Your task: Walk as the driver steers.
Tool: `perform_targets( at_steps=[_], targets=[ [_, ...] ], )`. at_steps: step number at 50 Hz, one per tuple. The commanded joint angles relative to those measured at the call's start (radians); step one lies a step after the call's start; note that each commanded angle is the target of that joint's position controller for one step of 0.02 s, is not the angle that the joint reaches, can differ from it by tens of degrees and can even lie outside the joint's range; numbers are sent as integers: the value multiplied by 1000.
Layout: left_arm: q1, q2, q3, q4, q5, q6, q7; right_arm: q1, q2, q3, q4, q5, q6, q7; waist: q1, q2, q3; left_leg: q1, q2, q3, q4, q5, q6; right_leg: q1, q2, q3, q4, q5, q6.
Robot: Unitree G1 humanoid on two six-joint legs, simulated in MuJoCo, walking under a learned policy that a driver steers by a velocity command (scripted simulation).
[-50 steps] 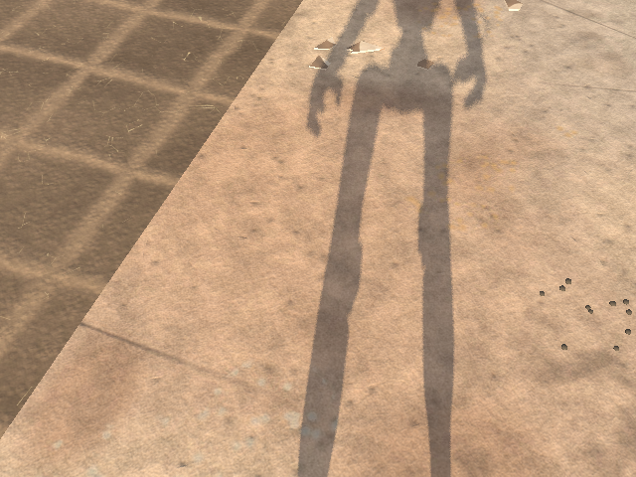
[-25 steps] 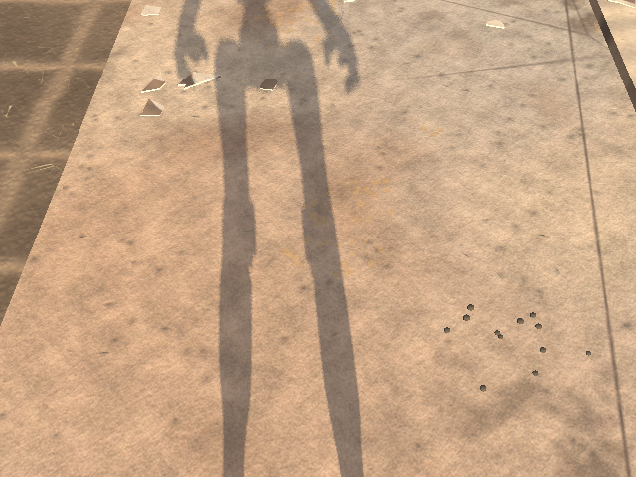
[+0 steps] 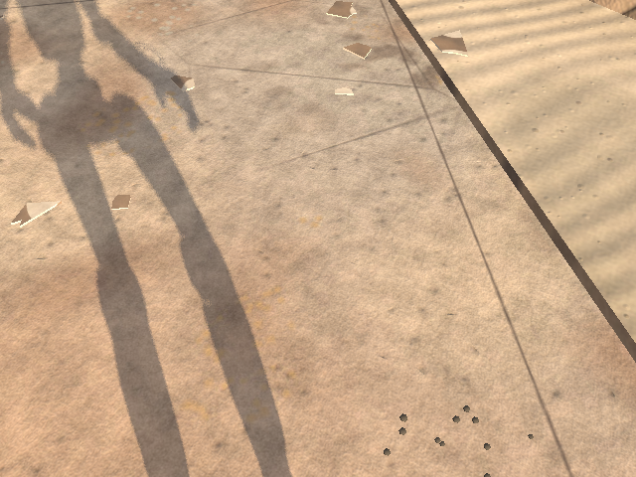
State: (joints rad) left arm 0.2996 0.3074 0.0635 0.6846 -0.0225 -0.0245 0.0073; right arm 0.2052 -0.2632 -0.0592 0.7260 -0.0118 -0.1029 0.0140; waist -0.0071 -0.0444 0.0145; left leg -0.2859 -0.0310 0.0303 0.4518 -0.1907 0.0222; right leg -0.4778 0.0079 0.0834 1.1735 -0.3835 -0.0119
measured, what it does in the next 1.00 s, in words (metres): walks ahead, turning left: right foot, then left foot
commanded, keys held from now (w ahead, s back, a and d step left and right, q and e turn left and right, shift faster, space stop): no key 0.30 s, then q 0.70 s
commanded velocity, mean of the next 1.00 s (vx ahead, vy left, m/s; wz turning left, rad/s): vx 0.10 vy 0.00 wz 0.19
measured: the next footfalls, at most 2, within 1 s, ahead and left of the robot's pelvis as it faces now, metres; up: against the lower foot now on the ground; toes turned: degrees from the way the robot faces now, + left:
right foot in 0.26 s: +0.26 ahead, -0.14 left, +0.00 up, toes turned -2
left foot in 0.66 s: +0.18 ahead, +0.10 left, +0.00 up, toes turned +9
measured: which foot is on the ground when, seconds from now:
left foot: down 0.00-0.28, up 0.30-0.64, down 0.66-1.00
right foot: up 0.00-0.24, down 0.26-0.66, up 0.68-1.00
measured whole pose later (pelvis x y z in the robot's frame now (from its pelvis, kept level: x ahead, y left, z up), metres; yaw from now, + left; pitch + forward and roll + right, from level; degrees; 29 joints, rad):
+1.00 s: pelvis +0.16 +0.01 +0.01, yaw +17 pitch +2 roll -3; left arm 0.07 0.30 0.09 0.77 -0.01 0.01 0.05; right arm 0.21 -0.30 -0.07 0.73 0.01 0.03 -0.04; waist -0.02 -0.01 0.05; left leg -0.26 -0.05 -0.13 0.44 -0.20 0.06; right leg -0.46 0.03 0.09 0.84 -0.34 0.09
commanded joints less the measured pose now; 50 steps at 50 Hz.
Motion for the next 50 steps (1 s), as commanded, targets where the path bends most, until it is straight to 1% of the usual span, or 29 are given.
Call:
perform_targets(
  at_steps=[1, 3, 6, 9, 11, 12, 13, 14, 15, 16, 17, 18, 19, 20, 22, 26, 29, 32, 33, 34, 35, 36, 37, 38, 39, 40, 43, 47, 50],
  targets=[
    [-24, 47, 17, -88, 6, -12, -1, 7, -105, -21, -21, -2, -14, 2, 9, 148, 8, 126, 266, -242, -221, 381, 186, -165, -65, 23, -76, 19, 23],
    [-49, 18, 4, -97, 20, -12, 0, -7, -143, -31, 0, 3, -14, 0, 18, 138, -19, 125, 264, -155, -208, 615, 197, -132, -65, -7, -211, 80, 39],
    [-105, -1, -9, -95, 21, -19, -14, -5, -169, -34, 28, 19, 7, -8, -5, 148, -68, 114, 221, -52, -199, 659, 168, -2, -50, -62, -423, 287, 37],
    [-177, 21, -3, -115, 19, -22, -27, 41, -183, -33, 62, 31, 25, -12, -29, 151, -78, 171, 235, -57, -156, 590, 147, 48, -29, -64, -552, 346, 16],
    [-165, 40, 8, -116, 25, -25, -30, 29, -191, -33, 72, 43, 33, -14, -1, 148, -84, 183, 240, -68, -86, 535, 121, 117, -16, -66, -652, 366, -16],
    [-125, 53, 17, -100, 32, -25, -27, 28, -182, -30, 76, 46, 35, -15, 21, 132, -101, 173, 217, -63, -26, 507, 99, 205, 4, -82, -721, 428, -37],
    [-86, 95, 31, -92, 39, -25, -17, 60, -154, -20, 86, 35, 31, -14, 33, 93, -128, 133, 169, -38, 69, 453, 59, 321, -29, -51, -756, 604, -68],
    [-23, 171, 43, -100, 61, -21, -5, 94, -104, 2, 66, -3, 21, -12, 31, -48, -237, -9, 100, 12, 268, 147, -3, 540, -219, 129, -672, 1052, -145],
    [-26, 122, 19, -99, 68, -12, -2, 195, -45, 31, 84, -6, 27, -5, 8, -207, -350, -154, 50, -36, 480, -430, -58, 667, -402, 338, -681, 1158, -319],
    [-25, 47, 0, -88, 50, -5, -12, 179, -107, 17, 105, 15, 47, -2, 30, -136, -352, -174, 80, -106, 541, -527, -75, 612, -380, 341, -711, 988, -320],
    [-65, 35, -5, -79, 39, -6, -18, 125, -131, 9, 95, 31, 65, -4, 28, -97, -261, -222, 96, -105, 568, -512, -83, 549, -336, 283, -741, 838, -279],
    [-109, 41, -4, -73, 38, -7, -20, 92, -128, 6, 98, 30, 84, -15, 20, -52, -207, -233, 111, -104, 554, -471, -88, 476, -310, 244, -773, 717, -246],
    [-161, 50, -3, -72, 42, -7, -19, 77, -130, 2, 96, 23, 103, -28, 2, -47, -162, -196, 123, -110, 515, -417, -100, 377, -294, 205, -811, 621, -226],
    [-205, 62, 2, -67, 51, -6, -16, 93, -122, 2, 104, 21, 120, -36, -26, -70, -139, -116, 121, -100, 481, -361, -111, 272, -270, 154, -843, 560, -210],
    [-247, 87, 16, -62, 56, -2, -4, 119, -117, -2, 112, 21, 135, -47, -41, -105, -120, -42, 93, -51, 450, -281, -116, 185, -243, 76, -868, 487, -210],
    [-231, 95, 27, -32, 43, 12, 24, 51, -119, -13, 72, 23, 148, -50, -6, -93, -102, -78, 98, -30, 449, -235, -86, 201, -286, 55, -891, 347, -234],
    [-240, 97, 33, -14, 36, 23, 34, 23, -111, -16, 47, 23, 151, -39, -1, -91, -92, -69, 99, -11, 387, -220, -59, 224, -305, 33, -879, 322, -226],
    [-277, 106, 39, 0, 9, 37, 38, 91, -109, -24, 59, 18, 149, -18, -52, -79, -101, 53, 62, 39, 168, -82, -9, 213, -282, -34, -788, 332, -165],
    [-251, 86, 38, 17, -3, 42, 39, 115, -129, -32, 63, 8, 147, -13, -58, -30, -79, 97, 60, -1, 52, -1, 29, 175, -238, -83, -696, 249, -101],
    [-200, 37, 30, 21, 15, 47, 36, 113, -226, -55, 43, 2, 143, -24, -17, 222, -48, 155, 247, -297, -108, 187, 109, 22, -122, -209, -430, 54, 11],
    [-293, 35, 28, -36, 31, 42, 44, 92, -315, -67, 12, -13, 133, -24, -39, 374, 9, 132, 424, -572, -176, 351, 287, -183, 39, -162, -249, -262, 62],
    [-337, 63, 37, -42, 34, 39, 47, 91, -281, -59, 0, -39, 111, -20, -63, 274, -23, 118, 405, -562, -185, 298, 319, -194, 18, -44, -89, -270, 53],
    [-312, 81, 47, -27, 24, 40, 47, 49, -252, -53, -5, -29, 93, -21, -29, 222, -25, 127, 348, -473, -163, 272, 267, -198, -3, -12, -48, -183, 42],
    [-274, 86, 54, 1, 27, 43, 52, -4, -233, -52, -16, -4, 89, -26, -3, 165, -32, 145, 296, -409, -142, 244, 211, -201, -15, -6, -53, -105, 46],
    [-262, 96, 59, 14, 33, 45, 57, -30, -205, -43, -25, 18, 89, -32, 4, 166, -41, 160, 279, -382, -132, 273, 185, -200, -23, -1, -61, -58, 55],
    [-260, 88, 59, 17, 32, 43, 56, -25, -187, -36, -27, 22, 92, -38, 7, 169, -60, 161, 258, -360, -121, 338, 180, -169, -14, -5, -43, -23, 66],
    [-255, 63, 52, 19, 18, 33, 52, 19, -187, -39, -31, 20, 100, -50, -3, 157, -103, 240, 234, -343, -100, 410, 188, -161, 5, -5, -109, 33, 87],
    [-291, 53, 43, 13, 14, 23, 43, 32, -213, -52, -43, 24, 116, -62, -25, 183, -92, 256, 222, -389, -95, 309, 192, -119, 13, 8, -307, 51, 106],
    [-291, 62, 42, 16, 10, 15, 32, 11, -227, -59, -60, 21, 126, -58, -31, 201, -78, 189, 214, -436, -95, 259, 203, -30, 27, 10, -404, 36, 107]
  ],
)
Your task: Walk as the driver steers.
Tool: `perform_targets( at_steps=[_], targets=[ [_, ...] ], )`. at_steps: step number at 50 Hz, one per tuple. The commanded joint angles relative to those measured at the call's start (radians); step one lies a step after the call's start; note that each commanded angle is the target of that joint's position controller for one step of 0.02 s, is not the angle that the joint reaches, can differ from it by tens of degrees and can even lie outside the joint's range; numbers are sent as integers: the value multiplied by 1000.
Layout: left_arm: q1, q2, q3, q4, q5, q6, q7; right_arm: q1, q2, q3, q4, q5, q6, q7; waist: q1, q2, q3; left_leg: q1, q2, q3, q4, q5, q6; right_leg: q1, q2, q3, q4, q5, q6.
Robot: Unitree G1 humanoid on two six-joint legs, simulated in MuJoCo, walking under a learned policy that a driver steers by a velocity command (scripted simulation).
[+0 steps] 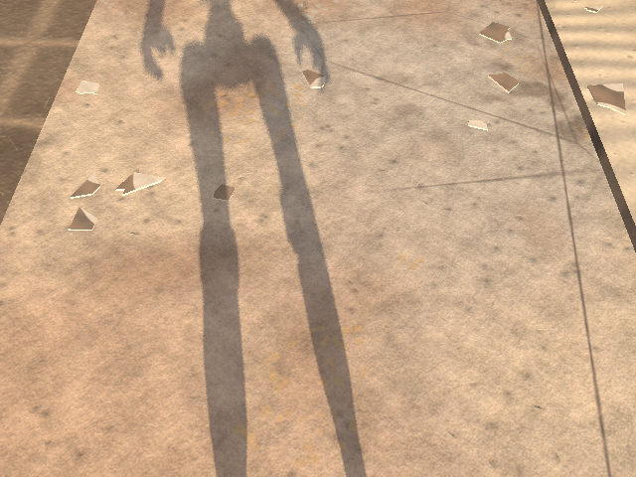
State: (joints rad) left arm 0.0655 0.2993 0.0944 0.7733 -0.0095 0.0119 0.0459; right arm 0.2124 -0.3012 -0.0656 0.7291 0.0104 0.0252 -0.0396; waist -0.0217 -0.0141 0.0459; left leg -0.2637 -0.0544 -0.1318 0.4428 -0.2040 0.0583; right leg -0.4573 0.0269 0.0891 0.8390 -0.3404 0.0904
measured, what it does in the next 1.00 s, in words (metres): steps on the spot: right foot, then left foot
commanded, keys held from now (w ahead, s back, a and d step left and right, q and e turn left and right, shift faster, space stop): q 0.18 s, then no key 0.56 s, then w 0.26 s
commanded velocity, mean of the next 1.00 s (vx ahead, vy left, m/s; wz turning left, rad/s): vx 0.05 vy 0.00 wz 0.24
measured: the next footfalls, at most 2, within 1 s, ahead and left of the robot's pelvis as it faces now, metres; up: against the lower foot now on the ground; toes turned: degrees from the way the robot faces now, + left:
right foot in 0.18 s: +0.07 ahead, -0.14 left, +0.00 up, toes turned +12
left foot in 0.54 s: +0.01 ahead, +0.11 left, +0.00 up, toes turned +10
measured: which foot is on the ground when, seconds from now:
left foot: down 0.00-0.18, up 0.20-0.52, down 0.54-1.00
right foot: up 0.00-0.16, down 0.18-0.78, up 0.80-1.00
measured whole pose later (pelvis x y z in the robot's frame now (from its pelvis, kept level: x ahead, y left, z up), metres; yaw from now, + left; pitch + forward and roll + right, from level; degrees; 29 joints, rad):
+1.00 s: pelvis +0.05 -0.02 -0.01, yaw +12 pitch +0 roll +1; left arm 0.18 0.31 0.04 0.93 -0.03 -0.07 -0.02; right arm 0.32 -0.28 -0.05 0.81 0.02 -0.01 -0.02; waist -0.02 0.02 0.01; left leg -0.10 -0.01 -0.05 0.40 -0.30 0.01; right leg -0.32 -0.03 -0.04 0.64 -0.36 -0.05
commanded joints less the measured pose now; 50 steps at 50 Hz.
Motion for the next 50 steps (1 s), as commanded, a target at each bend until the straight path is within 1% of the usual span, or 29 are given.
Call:
perform_targets(
  at_steps=[1, 5, 7, 8, 9, 10, 11, 12, 13, 14, 17, 21, 23, 25, 26, 27, 28, 29, 30, 32, 37, 39, 41, 42, 44, 45, 47, 49, 50],
  targets=[
    [-51, 74, 11, -71, -5, -25, -10, -5, -191, -54, -69, -1, 1, -2, -15, 175, -110, 152, 235, -292, -83, 280, 169, -23, 13, 6, -96, -14, 2],
    [-11, 90, 14, -61, -9, -44, -28, -49, -189, -55, -90, 7, 12, 4, -3, 186, -128, 151, 220, -369, -43, 370, 159, 76, 27, 9, -239, -13, -18],
    [52, 94, 18, -40, -9, -54, -38, -89, -181, -52, -104, 20, 19, 0, 39, 176, -137, 126, 179, -374, 1, 342, 117, 191, 25, -11, -436, 126, -41],
    [83, 114, 26, -27, -3, -54, -38, -89, -162, -47, -111, 22, 22, -4, 47, 151, -144, 65, 139, -353, 37, 230, 75, 292, -22, 4, -517, 241, -62],
    [96, 175, 37, -34, 14, -48, -32, -43, -112, -33, -113, 8, 21, -2, 19, -16, -176, -60, 51, -247, 207, -50, 21, 419, -208, 166, -529, 342, -131],
    [76, 233, 44, -37, 42, -38, -32, 0, -104, -34, -130, 12, 12, 0, -25, -243, -129, -265, -113, -80, 372, -441, -39, 433, -377, 390, -536, 563, -298],
    [52, 186, 32, -55, 48, -43, -32, 14, -188, -56, -115, -8, 2, 1, -8, -191, -120, -295, -38, -67, 600, -462, -84, 368, -453, 434, -545, 539, -389],
    [8, 131, 15, -69, 38, -45, -29, 15, -223, -73, -93, 0, 3, 2, -18, -126, -98, -283, -18, -69, 684, -392, -99, 331, -387, 338, -537, 480, -365],
    [-28, 109, 7, -72, 24, -43, -28, 23, -203, -73, -72, -1, 12, -1, -29, -101, -76, -282, -14, -60, 715, -333, -117, 315, -314, 249, -527, 415, -318],
    [-32, 96, 0, -70, 9, -43, -26, 21, -180, -68, -66, -5, 21, -4, -17, -106, -63, -297, -17, -61, 742, -287, -132, 320, -283, 209, -523, 406, -302],
    [22, 102, -8, -42, 12, -34, -20, -21, -113, -42, -87, 5, 19, 2, 14, -131, -64, -272, -15, -8, 646, -234, -155, 349, -237, 120, -520, 483, -312],
    [37, 135, -7, -24, 11, -22, -21, -72, -63, -9, -106, -5, 11, 9, 47, -168, -97, -115, 53, 76, 332, -243, -159, 364, -240, 83, -498, 524, -314],
    [62, 158, -4, -10, 6, -15, -27, -62, -84, -13, -96, 1, 10, 12, 57, -174, -98, -41, 44, 114, 205, -196, -153, 354, -247, 97, -482, 547, -315],
    [54, 147, -13, 1, -9, -14, -31, 2, -82, -15, -62, -1, 8, 15, 16, -148, -91, 88, 31, 139, -49, 1, -118, 315, -229, 83, -444, 529, -281],
    [95, 128, -21, 19, -12, -21, -33, 4, -103, -18, -61, -7, 8, 14, 16, -117, -89, 176, 50, 101, -140, 113, -88, 268, -211, 74, -434, 472, -231],
    [119, 97, -35, 19, 13, -35, -41, 17, -155, -25, -70, -14, 10, 5, 34, -13, -139, 302, 161, -21, -105, 343, -51, 194, -169, 31, -376, 353, -158],
    [155, 44, -49, 19, 31, -48, -46, -29, -187, -27, -71, -26, 14, 4, 94, 171, -148, 246, 242, -87, -47, 391, 34, 181, -80, -63, -375, 111, -89],
    [103, 68, -49, 24, 37, -46, -43, -64, -106, -7, -81, -28, 6, 18, 58, 143, -140, 155, 238, -90, -58, 258, 73, 258, -85, -63, -398, 90, -52],
    [68, 88, -45, 26, 33, -44, -42, -71, -76, 1, -74, -33, -2, 27, 46, 120, -111, 136, 191, -61, -62, 148, 46, 266, -77, -69, -402, 146, -39],
    [65, 101, -41, 43, 24, -33, -33, -54, -97, -2, -57, -33, -16, 32, 32, 125, -67, 108, 152, -38, -65, 121, 9, 257, -73, -74, -388, 194, -40],
    [95, 95, -42, 93, 20, -25, -25, -38, -79, 8, -30, -26, -29, 28, 38, 89, -42, 82, 138, -28, -59, 145, -2, 278, -82, -69, -406, 221, -38],
    [102, 86, -43, 113, 13, -22, -22, -14, -98, 1, -14, -20, -24, 22, 23, 102, -50, 89, 136, -53, -101, -145, 24, 247, -40, -123, -348, 64, -39],
    [53, 85, -42, 92, -1, -32, -23, 39, -155, -17, -1, -10, -19, 19, -18, 169, 27, 86, 231, -221, -214, -510, 104, 77, -8, -158, -207, -76, -58],
    [19, 89, -40, 74, -9, -45, -27, 65, -167, -21, 6, -7, -24, 17, -35, 198, 71, 73, 290, -316, -266, -568, 146, 10, -25, -130, -134, -118, -79],
    [-2, 105, -32, 56, -26, -71, -41, 89, -155, -22, 16, -9, -49, 13, -37, 214, 96, 136, 368, -408, -298, -496, 193, -135, -87, -55, 18, -210, -126],
    [8, 108, -30, 58, -30, -84, -50, 78, -142, -20, 13, -2, -58, 13, -25, 185, 83, 176, 372, -391, -293, -443, 191, -164, -108, -43, 17, -214, -144],
    [24, 92, -36, 73, -25, -102, -68, 34, -139, -22, -1, 11, -64, 16, -5, 140, 49, 175, 324, -274, -279, -308, 156, -80, -111, -70, -106, -145, -160],
    [100, 80, -39, 115, -16, -108, -80, -14, -153, -27, -11, 18, -59, 23, 44, 128, -2, 58, 250, -137, -239, -189, 123, 167, -62, -136, -259, 48, -147],
    [180, 82, -34, 152, -12, -107, -82, -20, -143, -25, -10, 17, -55, 26, 81, 119, -28, -21, 221, -89, -189, -182, 108, 319, -23, -173, -321, 160, -131]
  ],
)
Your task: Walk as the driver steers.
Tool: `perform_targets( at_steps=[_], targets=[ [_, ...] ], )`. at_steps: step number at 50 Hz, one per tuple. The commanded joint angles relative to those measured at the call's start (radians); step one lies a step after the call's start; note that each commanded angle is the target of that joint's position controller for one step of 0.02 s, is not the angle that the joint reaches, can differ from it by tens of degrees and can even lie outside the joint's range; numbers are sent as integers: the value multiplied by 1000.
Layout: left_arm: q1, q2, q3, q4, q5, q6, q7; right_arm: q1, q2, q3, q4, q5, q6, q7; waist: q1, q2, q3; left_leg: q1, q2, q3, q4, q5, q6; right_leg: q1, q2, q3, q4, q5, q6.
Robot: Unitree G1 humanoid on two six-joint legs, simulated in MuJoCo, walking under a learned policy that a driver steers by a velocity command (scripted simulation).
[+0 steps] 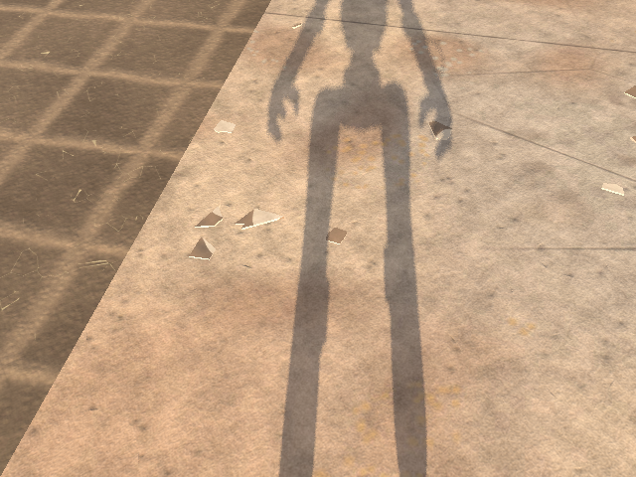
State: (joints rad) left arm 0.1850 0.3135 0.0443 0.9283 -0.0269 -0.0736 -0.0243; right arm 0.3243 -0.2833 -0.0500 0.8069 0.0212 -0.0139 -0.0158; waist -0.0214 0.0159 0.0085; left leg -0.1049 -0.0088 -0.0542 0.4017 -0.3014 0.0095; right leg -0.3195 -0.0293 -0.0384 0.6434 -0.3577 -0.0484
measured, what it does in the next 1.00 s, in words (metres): walks ahead: right foot, then left foot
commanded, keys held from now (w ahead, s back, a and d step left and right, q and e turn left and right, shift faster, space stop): w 0.60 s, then w+e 0.40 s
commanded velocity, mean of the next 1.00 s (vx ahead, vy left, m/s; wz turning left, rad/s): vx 0.46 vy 0.00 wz -0.12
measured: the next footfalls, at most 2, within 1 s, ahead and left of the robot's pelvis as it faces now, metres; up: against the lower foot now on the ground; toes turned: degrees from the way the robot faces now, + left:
right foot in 0.04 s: +0.07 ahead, -0.12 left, +0.00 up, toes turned -2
left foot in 0.54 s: +0.44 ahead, +0.08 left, +0.00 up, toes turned +1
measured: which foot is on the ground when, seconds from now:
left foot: down 0.00-0.04, up 0.06-0.52, down 0.54-1.00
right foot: up 0.00-0.02, down 0.04-0.54, up 0.56-1.00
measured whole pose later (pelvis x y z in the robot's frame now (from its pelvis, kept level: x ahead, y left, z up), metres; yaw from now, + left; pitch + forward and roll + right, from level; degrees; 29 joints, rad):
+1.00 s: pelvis +0.51 -0.03 -0.01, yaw -10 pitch +1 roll +3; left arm 0.11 0.26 0.03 0.77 -0.02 -0.05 -0.04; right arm 0.30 -0.28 -0.06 0.89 0.00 -0.09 0.00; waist -0.07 -0.04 0.04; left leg 0.09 -0.06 0.21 0.19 -0.30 0.02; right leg -0.65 -0.10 0.01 0.64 0.03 -0.03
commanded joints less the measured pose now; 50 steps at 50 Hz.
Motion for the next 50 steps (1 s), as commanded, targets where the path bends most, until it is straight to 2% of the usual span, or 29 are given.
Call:
perform_targets(
  at_steps=[1, 2, 3, 4, 5, 6, 8, 9, 13, 17, 21, 23, 25, 26, 27, 28, 29, 30, 31, 32, 33, 34, 36, 38, 40, 42, 44, 47, 50],
  targets=[
    [141, 79, 25, 33, 6, -16, -8, -117, -131, -32, -84, -2, -16, 5, 110, 66, -11, -253, 144, -134, -81, -89, 137, 305, 56, -51, -134, 181, 20],
    [228, 108, 35, 51, 3, -14, -1, -120, -77, -15, -86, -10, -21, 9, 146, -8, -20, -345, 86, -67, 92, -79, 91, 412, -20, 64, -194, 113, -5],
    [309, 232, 57, 46, 6, -14, 9, -117, -7, 7, -128, -24, -35, 10, 150, -283, -62, -508, -28, 55, 469, -203, 6, 501, -276, 468, -363, -65, -120],
    [291, 237, 52, 37, 25, -24, -2, -116, -68, -12, -146, 11, -53, 2, 141, -273, -37, -634, -47, -35, 667, -300, 4, 454, -378, 771, -497, -315, -238],
    [202, 185, 37, 11, 23, -35, -2, -118, -123, -26, -139, 34, -64, 1, 105, -181, 67, -717, 27, -71, 742, -211, 28, 402, -369, 714, -508, -393, -225],
    [149, 140, 25, -7, 21, -40, -1, -116, -136, -30, -126, 29, -70, 4, 85, -150, 107, -729, 67, -53, 743, -105, 43, 372, -319, 602, -504, -315, -186],
    [120, 109, 11, -22, 27, -40, -2, -125, -123, -35, -111, 0, -74, 8, 66, -113, 100, -684, 113, -33, 676, 43, 41, 344, -239, 421, -506, -64, -134],
    [134, 94, 5, -19, 29, -37, 0, -128, -110, -34, -108, -5, -73, 15, 65, -121, 84, -651, 120, -17, 650, 93, 34, 337, -209, 354, -509, 43, -119],
    [197, 104, 2, -1, 27, -27, 13, -197, -64, -24, -136, -10, -64, 26, 77, -89, 66, -666, 112, 38, 523, 211, -12, 358, -175, 208, -511, 419, -127],
    [231, 110, -1, 6, 25, -14, 31, -341, -23, -3, -184, -2, -75, 41, 113, -89, 100, -575, 80, 87, 267, 365, -27, 293, -139, 117, -546, 459, -109],
    [293, 113, 3, 30, 16, -2, 34, -445, -24, 4, -222, 6, -86, 64, 127, -81, 139, -560, 52, 93, 135, 385, 0, 364, -184, 108, -531, 492, -125],
    [292, 121, 10, 32, 13, 5, 36, -458, -40, 1, -234, 6, -92, 74, 101, -91, 128, -546, 40, 87, 101, 339, 33, 433, -214, 105, -481, 613, -119],
    [271, 149, 22, 22, 17, 12, 41, -379, -84, -17, -217, 2, -92, 72, 37, -126, 45, -417, -7, 110, 102, 268, 71, 488, -223, 96, -359, 945, -101],
    [258, 159, 27, 17, 24, 21, 42, -263, -121, -35, -186, 2, -89, 64, -29, -141, -41, -270, -38, 131, 102, 248, 100, 491, -208, 81, -218, 1110, -89],
    [238, 152, 23, 5, 30, 28, 44, -90, -158, -54, -136, 2, -83, 52, -116, -133, -148, -10, -18, 114, 92, 294, 136, 385, -172, 58, -13, 1107, -62],
    [251, 103, 5, -25, 53, 25, 46, 94, -224, -69, -94, -14, -73, 36, -157, 1, -308, 333, 189, -127, 150, 275, 194, 131, -106, 38, 306, 716, -43],
    [406, -46, -33, -18, 36, 3, 28, 98, -240, -66, -72, -20, -76, 49, -47, 269, -450, 606, 409, -648, 9, 14, 363, -229, 101, 118, 623, -187, 4],
    [288, 95, -1, -25, 4, -22, 18, 66, -136, -44, -73, -11, -76, 46, -96, 145, -337, 506, 369, -661, -93, -100, 312, -331, 52, 206, 708, -201, -12],
    [184, 132, 14, -64, -27, -35, 15, -23, -110, -34, -80, -11, -78, 41, -76, 99, -159, 338, 346, -483, -128, -46, 270, -374, 4, 175, 697, -108, -22],
    [137, 113, 11, -73, -26, -39, 22, -86, -99, -30, -81, -16, -85, 42, -42, -7, -76, 181, 313, -364, -165, 83, 248, -337, -45, 153, 648, -19, -16],
    [130, 99, 17, -71, -15, -33, 27, -123, -77, -26, -79, -25, -92, 45, -9, -17, -29, 79, 275, -268, -194, 178, 233, -302, -74, 149, 598, 33, -7],
    [165, 81, 18, -62, -11, -18, 28, -140, -63, -23, -71, -36, -101, 47, 25, 18, -30, 15, 252, -201, -226, 210, 222, -239, -101, 160, 576, 67, 0],
    [194, 42, 14, -57, -8, 10, 32, -146, -54, -24, -47, -30, -116, 50, 49, 38, -10, -63, 238, -115, -277, 239, 224, -208, -118, 156, 531, 80, 18],
    [145, 34, 15, -86, -3, 27, 36, -142, -77, -31, -23, -31, -124, 46, 51, 41, 37, -106, 237, -41, -313, 271, 222, -266, -127, 163, 474, 131, 38],
    [85, 36, 16, -116, 4, 26, 35, -124, -99, -36, -5, -37, -123, 35, 36, 33, 57, -90, 227, 22, -324, 307, 215, -329, -125, 172, 375, 243, 52],
    [33, 31, 13, -136, 7, 15, 23, -122, -112, -37, 2, -36, -119, 27, 21, 24, 59, -73, 199, 100, -322, 348, 191, -319, -112, 143, 230, 374, 52],
    [-48, 12, 4, -164, 10, 8, 9, -99, -128, -38, 11, -31, -114, 19, -14, 10, 68, -51, 194, 154, -324, 367, 174, -294, -97, 86, 108, 461, 48],
    [-145, 3, -4, -219, 8, 6, -10, -30, -151, -44, 41, -19, -93, 13, -56, -3, 86, 84, 236, 180, -289, 401, 167, -348, -84, 54, 11, 455, 30],
    [-187, 19, 2, -273, 6, 8, -32, -9, -170, -52, 54, -7, -60, 7, -48, 14, 81, 221, 283, 200, -197, 552, 143, -385, -59, 18, -32, 326, -7]
  ],
)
